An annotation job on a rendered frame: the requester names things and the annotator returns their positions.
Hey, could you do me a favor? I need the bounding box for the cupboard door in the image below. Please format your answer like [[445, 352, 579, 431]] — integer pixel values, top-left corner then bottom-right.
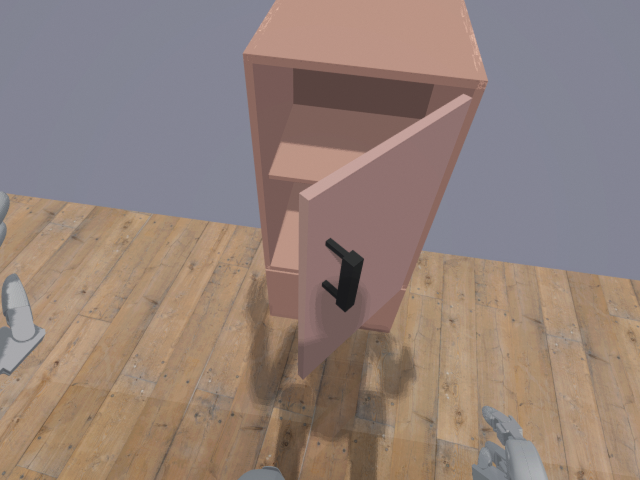
[[298, 94, 472, 379]]

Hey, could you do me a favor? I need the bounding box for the robot left hand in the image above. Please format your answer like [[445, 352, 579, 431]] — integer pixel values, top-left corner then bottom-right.
[[0, 191, 46, 376]]

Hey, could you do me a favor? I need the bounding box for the left robot shin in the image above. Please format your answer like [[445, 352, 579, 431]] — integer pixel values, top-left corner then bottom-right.
[[262, 466, 284, 478]]

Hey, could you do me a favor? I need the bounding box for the robot right hand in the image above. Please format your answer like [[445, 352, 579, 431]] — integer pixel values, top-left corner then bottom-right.
[[472, 406, 548, 480]]

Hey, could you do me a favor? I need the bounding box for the handle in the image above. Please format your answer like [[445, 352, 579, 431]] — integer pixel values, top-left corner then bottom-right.
[[322, 238, 364, 312]]

